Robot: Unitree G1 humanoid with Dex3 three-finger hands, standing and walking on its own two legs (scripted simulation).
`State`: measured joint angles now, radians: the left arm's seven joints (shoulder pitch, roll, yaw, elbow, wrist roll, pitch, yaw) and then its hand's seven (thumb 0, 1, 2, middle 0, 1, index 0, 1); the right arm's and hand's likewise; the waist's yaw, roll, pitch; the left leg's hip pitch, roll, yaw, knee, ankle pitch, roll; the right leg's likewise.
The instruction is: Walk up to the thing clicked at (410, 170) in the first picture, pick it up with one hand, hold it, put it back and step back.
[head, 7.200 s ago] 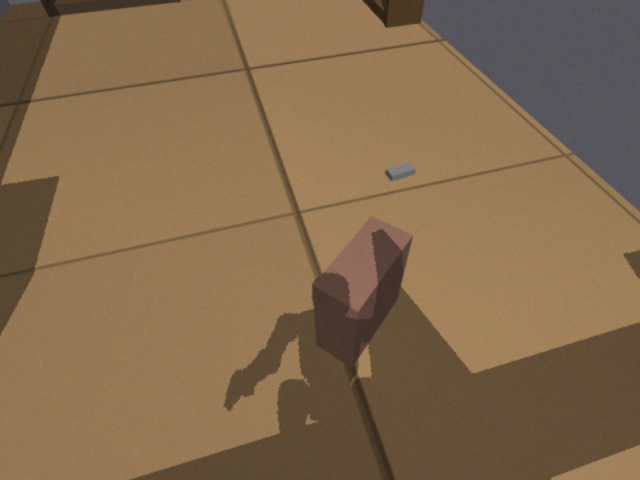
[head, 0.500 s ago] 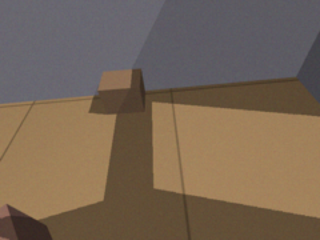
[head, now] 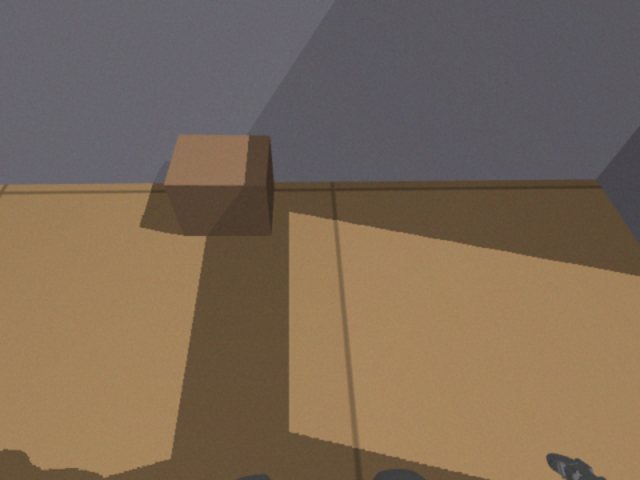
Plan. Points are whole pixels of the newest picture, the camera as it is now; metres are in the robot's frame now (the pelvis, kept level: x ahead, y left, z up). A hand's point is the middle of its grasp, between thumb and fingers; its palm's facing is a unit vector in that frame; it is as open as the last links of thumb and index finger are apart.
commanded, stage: walk up
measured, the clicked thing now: out of the picture +0.44 +1.38 -0.75
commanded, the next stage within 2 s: none
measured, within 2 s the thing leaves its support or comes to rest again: neither
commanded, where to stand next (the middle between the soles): +0.79 -0.01 m, yaw -2 degrees
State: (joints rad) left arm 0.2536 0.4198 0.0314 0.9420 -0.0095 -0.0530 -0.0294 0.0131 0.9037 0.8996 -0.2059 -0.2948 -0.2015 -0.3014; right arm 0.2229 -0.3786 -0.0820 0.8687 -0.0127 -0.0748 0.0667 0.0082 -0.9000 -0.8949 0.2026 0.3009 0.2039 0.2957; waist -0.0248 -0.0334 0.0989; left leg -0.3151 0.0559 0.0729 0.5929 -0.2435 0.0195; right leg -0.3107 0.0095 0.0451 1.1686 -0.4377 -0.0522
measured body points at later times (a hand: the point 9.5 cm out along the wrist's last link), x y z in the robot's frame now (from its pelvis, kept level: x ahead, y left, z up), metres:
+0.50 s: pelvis +0.24 -0.04 +0.00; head +0.25 -0.06 +0.45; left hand +0.29 +0.28 -0.09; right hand +0.32 -0.35 -0.12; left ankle +0.26 +0.10 -0.67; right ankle +0.26 -0.16 -0.73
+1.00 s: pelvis +0.45 +0.03 +0.01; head +0.46 +0.06 +0.46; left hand +0.52 +0.35 -0.12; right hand +0.48 -0.29 -0.08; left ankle +0.44 +0.12 -0.73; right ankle +0.52 -0.14 -0.67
